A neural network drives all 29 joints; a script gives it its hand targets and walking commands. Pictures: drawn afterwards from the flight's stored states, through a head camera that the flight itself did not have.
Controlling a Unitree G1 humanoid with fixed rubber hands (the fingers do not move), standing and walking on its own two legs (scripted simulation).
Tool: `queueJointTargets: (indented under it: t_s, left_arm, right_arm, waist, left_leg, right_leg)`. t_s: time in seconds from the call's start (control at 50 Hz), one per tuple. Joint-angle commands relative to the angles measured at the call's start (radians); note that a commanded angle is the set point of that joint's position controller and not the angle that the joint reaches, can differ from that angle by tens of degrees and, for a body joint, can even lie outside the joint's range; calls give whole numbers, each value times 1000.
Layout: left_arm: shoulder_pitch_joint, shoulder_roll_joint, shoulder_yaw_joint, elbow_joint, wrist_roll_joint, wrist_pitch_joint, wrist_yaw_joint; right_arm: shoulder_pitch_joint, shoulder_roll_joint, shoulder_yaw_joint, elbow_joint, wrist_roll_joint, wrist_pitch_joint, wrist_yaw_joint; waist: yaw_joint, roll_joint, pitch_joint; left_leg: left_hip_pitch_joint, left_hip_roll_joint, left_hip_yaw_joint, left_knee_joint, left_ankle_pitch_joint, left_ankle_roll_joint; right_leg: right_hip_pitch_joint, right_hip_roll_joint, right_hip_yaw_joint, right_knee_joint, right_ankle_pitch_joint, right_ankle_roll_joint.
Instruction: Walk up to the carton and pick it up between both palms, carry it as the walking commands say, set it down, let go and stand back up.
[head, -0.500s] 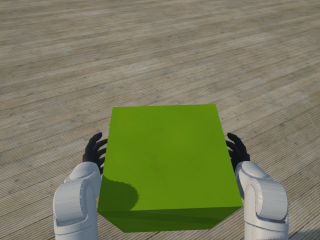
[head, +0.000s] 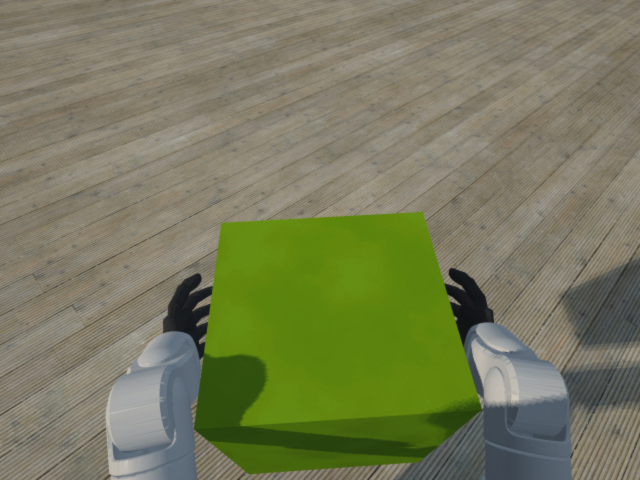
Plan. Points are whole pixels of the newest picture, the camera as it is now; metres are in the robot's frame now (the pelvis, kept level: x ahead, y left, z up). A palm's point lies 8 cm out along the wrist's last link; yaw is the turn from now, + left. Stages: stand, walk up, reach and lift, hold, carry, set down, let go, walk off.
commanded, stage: carry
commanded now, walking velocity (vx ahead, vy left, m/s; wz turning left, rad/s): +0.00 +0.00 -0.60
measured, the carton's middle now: (329, 353) +0.27 +0.01 +0.01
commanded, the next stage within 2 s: none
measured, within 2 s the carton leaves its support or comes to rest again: neither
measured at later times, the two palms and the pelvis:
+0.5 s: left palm (338, 358) +0.23 +0.00 +0.08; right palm out of the picture +0.12 -0.30 +0.07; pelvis -0.07 -0.06 +0.00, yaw -18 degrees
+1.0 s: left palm (358, 395) +0.18 -0.01 +0.10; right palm out of the picture +0.06 -0.32 +0.09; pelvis -0.11 -0.07 +0.00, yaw -20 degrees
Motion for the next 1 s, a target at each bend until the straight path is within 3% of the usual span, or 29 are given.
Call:
queueJointTargets:
  t_s: [0.0, 0.02, 0.08, 0.16, 0.22, 0.24, 0.26, 0.28, 0.3, 0.32, 0.34, 0.36, 0.4, 0.44, 0.5, 0.56, 0.6, 0.62, 0.64, 0.66, 0.68, 0.7, 0.74, 0.78, 0.82, 0.86, 0.88, 0.92, 0.98]
  left_arm:
    - [-441, -775, -783, -57, -376, 26, -235]
    - [-456, -788, -800, -56, -383, 24, -235]
    - [-443, -763, -820, -61, -382, 30, -217]
    - [-409, -729, -801, -38, -374, 45, -205]
    - [-389, -726, -775, -8, -366, 50, -210]
    - [-379, -731, -769, 3, -365, 50, -212]
    - [-374, -737, -765, 14, -359, 49, -213]
    - [-369, -742, -762, 27, -355, 47, -216]
    - [-344, -727, -744, 50, -337, 43, -219]
    - [-351, -737, -739, 16, -333, 28, -221]
    - [-365, -759, -745, -12, -338, 27, -221]
    - [-383, -782, -746, -25, -333, 20, -219]
    - [-397, -797, -738, -40, -326, 8, -217]
    - [-370, -786, -734, -44, -326, 1, -215]
    - [-336, -767, -740, -37, -318, 7, -212]
    - [-355, -762, -753, -25, -322, 16, -216]
    - [-380, -758, -760, -11, -330, 24, -219]
    - [-378, -754, -757, 5, -329, 26, -220]
    - [-381, -754, -758, 14, -330, 26, -219]
    - [-430, -751, -775, 4, -341, 34, -222]
    - [-465, -762, -784, -10, -347, 35, -225]
    - [-474, -776, -784, -6, -353, 35, -226]
    - [-467, -800, -802, 10, -364, 39, -226]
    - [-445, -791, -807, 18, -359, 41, -219]
    - [-435, -776, -804, 24, -356, 45, -212]
    - [-436, -752, -786, 40, -350, 47, -212]
    - [-443, -749, -778, 34, -348, 45, -214]
    - [-462, -750, -760, 38, -338, 48, -217]
    - [-465, -752, -739, 44, -321, 54, -215]
  right_arm:
    - [-394, 804, 720, -72, 326, 20, 214]
    - [-419, 788, 717, -92, 323, 17, 215]
    - [-393, 743, 698, -90, 315, 24, 215]
    - [-370, 704, 691, -91, 316, 41, 213]
    - [-373, 707, 693, -93, 309, 45, 216]
    - [-381, 710, 694, -91, 307, 46, 217]
    - [-379, 714, 694, -83, 306, 46, 219]
    - [-388, 712, 699, -75, 306, 45, 222]
    - [-397, 717, 707, -65, 294, 47, 224]
    - [-450, 757, 743, -106, 324, 39, 229]
    - [-448, 792, 754, -87, 346, 33, 234]
    - [-491, 804, 770, -112, 366, 23, 240]
    - [-540, 827, 790, -153, 392, 11, 238]
    - [-513, 806, 787, -159, 392, 7, 229]
    - [-448, 778, 765, -120, 372, 13, 222]
    - [-429, 765, 745, -86, 354, 23, 224]
    - [-415, 766, 733, -57, 344, 31, 225]
    - [-411, 765, 725, -45, 340, 33, 225]
    - [-416, 760, 718, -42, 338, 35, 225]
    - [-401, 755, 702, -11, 327, 32, 227]
    - [-402, 778, 704, -11, 325, 32, 228]
    - [-425, 787, 709, -29, 332, 34, 228]
    - [-448, 769, 704, -44, 324, 37, 227]
    - [-433, 748, 694, -39, 319, 43, 225]
    - [-411, 729, 683, -26, 316, 48, 224]
    - [-415, 718, 685, -15, 309, 50, 224]
    - [-447, 728, 697, -38, 320, 51, 227]
    - [-496, 746, 709, -50, 334, 54, 232]
    - [-528, 763, 728, -59, 352, 61, 236]
  waist:
    - [-27, 139, -95]
    - [-23, 117, -87]
    - [-16, 235, -102]
    - [-29, 273, -142]
    - [-34, 324, -174]
    - [-23, 307, -182]
    - [-19, 233, -191]
    - [-11, 116, -182]
    - [-12, -162, -179]
    - [-5, -241, -201]
    - [-3, -154, -222]
    - [-5, -108, -211]
    - [-3, -100, -230]
    - [1, -103, -231]
    - [4, -86, -237]
    - [0, -105, -230]
    - [-19, -89, -218]
    - [-19, -70, -213]
    - [-16, 15, -209]
    - [-20, 223, -153]
    - [-23, 243, -125]
    - [-24, 218, -113]
    - [-19, 186, -98]
    - [-14, 193, -121]
    - [-16, 188, -164]
    - [-26, 111, -192]
    - [-26, 49, -202]
    - [-27, 29, -175]
    - [-26, 7, -140]
  left_leg:
    - [93, 434, -314, -304, 198, 135]
    - [52, 384, -217, -297, 174, 101]
    - [147, 294, -66, -232, 301, 57]
    - [206, 337, -31, -152, 513, 75]
    - [233, 357, -3, -77, 543, 36]
    - [215, 348, 24, -25, 513, -3]
    - [153, 325, 58, 66, 428, -52]
    - [5, 309, 62, 174, 247, -108]
    - [-256, 199, 76, 334, -275, -169]
    - [-319, 135, -19, 441, -422, -171]
    - [-317, 141, -71, 499, -383, -161]
    - [-305, 132, -74, 515, -335, -150]
    - [-272, 116, -74, 537, -219, -127]
    - [-248, 91, -69, 497, -177, -108]
    - [-185, 55, -71, 363, -181, -77]
    - [-60, 4, -51, 182, -174, -55]
    - [67, -16, -15, -65, -56, -42]
    - [164, 17, -41, -164, -2, -38]
    - [258, 129, -158, -245, -12, -24]
    - [202, 307, -362, -305, 19, 37]
    - [98, 362, -364, -319, 94, 88]
    - [45, 348, -326, -319, 118, 99]
    - [13, 282, -240, -297, 134, 83]
    - [58, 233, -185, -243, 231, 65]
    - [80, 200, -162, -190, 297, 29]
    - [34, 156, -143, -144, 284, -11]
    - [61, 123, -97, -119, 167, -23]
    - [63, 104, -84, -117, 29, -29]
    - [59, 97, -92, -127, -16, -25]
  right_leg:
    - [-99, -91, 13, 388, -125, 31]
    - [-76, -97, 2, 442, -70, 43]
    - [-93, -81, -71, 343, -54, 67]
    - [-2, -64, -142, 125, -120, 58]
    - [82, -32, -184, -76, -88, 36]
    - [150, -22, -197, -214, 10, 26]
    - [257, -34, -161, -335, 100, 21]
    - [380, -130, -41, -385, 204, 4]
    - [492, -385, 298, -384, 587, -88]
    - [474, -443, 367, -293, 881, -193]
    - [487, -380, 274, -254, 849, -192]
    - [451, -344, 220, -256, 752, -173]
    - [394, -294, 162, -277, 567, -148]
    - [371, -282, 173, -310, 457, -151]
    - [364, -302, 220, -334, 434, -159]
    - [304, -290, 224, -347, 395, -141]
    - [249, -254, 200, -334, 291, -109]
    - [188, -234, 188, -327, 239, -80]
    - [99, -200, 153, -273, 172, -40]
    - [12, -81, 20, -150, 63, 13]
    - [78, -84, 2, -62, -39, 15]
    - [120, -85, -1, -32, -54, 11]
    - [151, -81, -20, -52, -38, 6]
    - [183, -63, -66, -186, 33, 12]
    - [263, -88, -60, -282, 133, 17]
    - [317, -163, 3, -244, 271, 10]
    - [275, -180, 15, -246, 304, 3]
    - [223, -195, 34, -291, 214, -13]
    - [175, -197, 57, -359, 34, -23]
